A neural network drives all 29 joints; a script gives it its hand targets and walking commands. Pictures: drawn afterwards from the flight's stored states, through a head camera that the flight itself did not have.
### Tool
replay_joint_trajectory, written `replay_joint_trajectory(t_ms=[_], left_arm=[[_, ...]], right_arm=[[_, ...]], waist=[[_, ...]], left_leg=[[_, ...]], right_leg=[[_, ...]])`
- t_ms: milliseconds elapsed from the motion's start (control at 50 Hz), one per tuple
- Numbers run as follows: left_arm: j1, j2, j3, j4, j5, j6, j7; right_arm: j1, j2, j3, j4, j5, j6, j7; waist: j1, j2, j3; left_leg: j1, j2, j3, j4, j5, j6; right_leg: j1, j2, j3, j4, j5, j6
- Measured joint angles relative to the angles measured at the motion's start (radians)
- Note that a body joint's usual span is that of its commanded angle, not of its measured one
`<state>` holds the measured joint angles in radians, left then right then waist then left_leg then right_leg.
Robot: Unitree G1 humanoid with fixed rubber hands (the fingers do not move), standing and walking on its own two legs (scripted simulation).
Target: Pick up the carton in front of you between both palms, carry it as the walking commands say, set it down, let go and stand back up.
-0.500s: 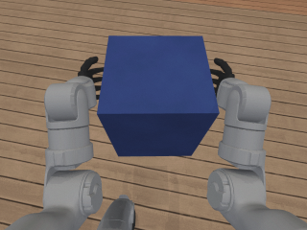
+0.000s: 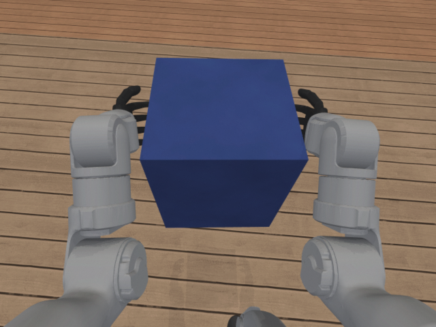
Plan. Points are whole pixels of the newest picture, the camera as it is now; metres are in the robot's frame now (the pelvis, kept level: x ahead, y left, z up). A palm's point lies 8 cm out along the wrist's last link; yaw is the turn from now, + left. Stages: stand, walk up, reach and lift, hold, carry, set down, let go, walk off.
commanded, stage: carry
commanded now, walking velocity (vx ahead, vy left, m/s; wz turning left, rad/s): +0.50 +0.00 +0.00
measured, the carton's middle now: (218, 151) +0.40 -0.01 +0.10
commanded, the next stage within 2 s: none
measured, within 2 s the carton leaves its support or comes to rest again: neither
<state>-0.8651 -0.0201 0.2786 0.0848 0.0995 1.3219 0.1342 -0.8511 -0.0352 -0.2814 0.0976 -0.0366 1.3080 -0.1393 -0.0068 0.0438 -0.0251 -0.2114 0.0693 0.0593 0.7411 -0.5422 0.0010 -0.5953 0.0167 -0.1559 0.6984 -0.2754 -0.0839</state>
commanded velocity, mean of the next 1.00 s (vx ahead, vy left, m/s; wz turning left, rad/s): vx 0.50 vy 0.00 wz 0.00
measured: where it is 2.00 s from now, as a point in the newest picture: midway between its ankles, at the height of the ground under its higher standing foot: (204, 119)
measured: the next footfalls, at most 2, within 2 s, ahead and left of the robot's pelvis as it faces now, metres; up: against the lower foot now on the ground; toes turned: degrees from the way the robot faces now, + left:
left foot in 0.36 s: +0.40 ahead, +0.12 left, +0.03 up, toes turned +6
right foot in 0.76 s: +0.64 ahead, -0.09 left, +0.06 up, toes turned -7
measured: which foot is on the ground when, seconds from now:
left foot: up 0.00-0.34, down 0.36-0.76, up 0.78-1.00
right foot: down 0.00-0.36, up 0.38-0.74, down 0.76-1.00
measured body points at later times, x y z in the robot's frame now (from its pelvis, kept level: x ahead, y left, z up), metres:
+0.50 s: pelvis +0.30 +0.03 +0.05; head +0.34 +0.04 +0.50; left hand +0.70 +0.16 +0.19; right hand +0.68 -0.14 +0.19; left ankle +0.36 +0.11 -0.67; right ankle +0.21 -0.08 -0.57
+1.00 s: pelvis +0.60 +0.00 +0.09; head +0.65 -0.01 +0.54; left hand +0.98 +0.18 +0.23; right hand +1.01 -0.12 +0.23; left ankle +0.64 +0.12 -0.55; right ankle +0.60 -0.08 -0.64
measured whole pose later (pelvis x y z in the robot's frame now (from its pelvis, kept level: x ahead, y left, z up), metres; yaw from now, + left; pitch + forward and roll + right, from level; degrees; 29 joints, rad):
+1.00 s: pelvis +0.60 +0.00 +0.09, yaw +0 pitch +5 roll +0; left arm -0.79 0.00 0.24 0.07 0.03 1.33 0.15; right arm -0.83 0.00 -0.29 0.07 -0.08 1.35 -0.12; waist 0.10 0.01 0.01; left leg -0.74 0.03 0.03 1.21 -0.42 0.04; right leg -0.33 0.00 -0.13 0.52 -0.40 -0.07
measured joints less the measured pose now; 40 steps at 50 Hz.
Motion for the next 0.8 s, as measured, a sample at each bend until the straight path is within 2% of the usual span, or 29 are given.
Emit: replay_joint_trajectory(t_ms=[60,100,180,260,320,360,380,400,460,520,600,680,720,760,780,800], left_arm=[[0.024,-0.001,-0.033,0.048,-0.001,-0.004,0.002],[0.05,0.008,-0.046,0.043,-0.022,0.003,0.005],[0.063,0.018,-0.043,-0.01,-0.059,0.012,0.02],[0.036,0.015,-0.022,-0.053,-0.067,0.008,0.025],[0.012,0.017,-0.015,-0.034,-0.065,0.005,0.025],[0.0,0.03,-0.011,-0.004,-0.064,0.01,0.023],[-0.001,0.042,-0.009,0.012,-0.064,0.008,0.018],[0.003,0.052,-0.005,0.03,-0.063,0.005,0.011],[0.014,0.056,0.005,0.073,-0.053,0.013,0.001],[0.014,0.041,0.009,0.07,-0.033,0.031,0.001],[0.012,0.023,0.014,0.003,-0.019,0.037,0.001],[0.012,0.014,0.023,-0.061,-0.014,0.037,0.001],[0.01,0.015,0.025,-0.057,-0.014,0.035,0.0],[-0.004,0.015,0.018,-0.014,-0.012,0.026,0.0],[-0.008,0.012,0.008,0.014,-0.009,0.014,0.0],[-0.007,0.007,-0.002,0.042,-0.005,0.001,-0.001]], right_arm=[[0.012,-0.007,-0.006,0.046,-0.011,0.007,0.008],[0.013,0.003,-0.009,0.051,-0.025,0.021,0.007],[0.01,0.025,-0.014,-0.006,-0.048,0.04,0.007],[0.002,0.038,-0.023,-0.076,-0.057,0.042,0.007],[-0.002,0.035,-0.027,-0.075,-0.056,0.039,0.008],[-0.017,0.034,-0.021,-0.031,-0.057,0.031,0.008],[-0.022,0.037,-0.013,-0.002,-0.059,0.019,0.008],[-0.022,0.042,0.0,0.026,-0.064,0.007,0.007],[0.009,0.044,0.03,0.064,-0.063,0.004,0.007],[0.045,0.034,0.042,0.041,-0.028,0.015,-0.002],[0.046,0.028,0.032,-0.019,0.003,0.017,-0.017],[0.021,0.03,0.018,-0.05,0.008,0.011,-0.02],[0.006,0.029,0.014,-0.035,0.006,0.01,-0.02],[-0.005,0.015,0.01,-0.005,0.004,0.012,-0.016],[-0.006,0.003,0.009,0.013,0.003,0.01,-0.01],[-0.002,-0.006,0.001,0.03,0.01,0.007,0.009]], waist=[[0.059,-0.021,0.001],[0.085,-0.029,0.014],[0.109,-0.037,0.042],[0.108,-0.04,0.04],[0.09,-0.054,0.013],[0.062,-0.069,-0.008],[0.043,-0.084,-0.011],[0.019,-0.083,-0.013],[-0.037,-0.059,-0.007],[-0.071,-0.048,0.015],[-0.087,-0.044,0.039],[-0.079,-0.04,0.026],[-0.064,-0.029,0.006],[-0.037,-0.016,-0.012],[-0.018,-0.004,-0.016],[0.004,-0.004,-0.017]], left_leg=[[-0.191,-0.057,-0.066,0.456,0.039,0.022],[-0.308,-0.069,-0.061,0.583,0.083,0.035],[-0.48,-0.054,-0.041,0.532,0.105,0.045],[-0.545,-0.026,-0.02,0.282,0.16,0.039],[-0.496,-0.032,0.019,0.049,0.21,0.046],[-0.411,-0.06,0.066,-0.089,0.281,0.061],[-0.392,-0.072,0.082,-0.075,0.301,0.063],[-0.38,-0.077,0.086,-0.047,0.271,0.062],[-0.31,-0.078,0.076,-0.067,0.193,0.06],[-0.224,-0.074,0.065,-0.148,0.187,0.053],[-0.123,-0.068,0.059,-0.222,0.155,0.05],[-0.026,-0.061,0.054,-0.273,0.103,0.03],[0.022,-0.047,0.05,-0.274,0.059,0.012],[0.045,-0.021,0.04,-0.194,-0.007,0.0],[0.02,0.0,0.029,-0.088,-0.022,-0.001],[-0.028,-0.006,-0.005,0.059,-0.015,-0.001]], right_leg=[[0.065,0.003,0.011,-0.008,-0.084,-0.007],[0.124,0.002,0.019,-0.063,-0.089,0.004],[0.231,-0.006,0.029,-0.151,-0.111,0.006],[0.326,-0.014,0.037,-0.207,-0.157,0.023],[0.397,-0.032,0.046,-0.218,-0.216,0.048],[0.424,-0.06,0.056,-0.147,-0.282,0.063],[0.404,-0.083,0.066,-0.048,-0.301,0.066],[0.361,-0.08,0.097,0.093,-0.287,0.07],[0.176,-0.026,0.152,0.508,-0.236,0.056],[0.018,-0.015,0.142,0.614,-0.168,0.042],[-0.123,-0.035,0.125,0.508,-0.156,0.041],[-0.148,-0.055,0.099,0.235,-0.098,0.049],[-0.106,-0.044,0.064,0.088,-0.072,0.041],[-0.021,-0.018,0.017,-0.043,0.0,0.015],[-0.006,-0.009,0.002,-0.023,0.02,0.003],[0.006,-0.005,-0.003,0.006,-0.01,-0.003]])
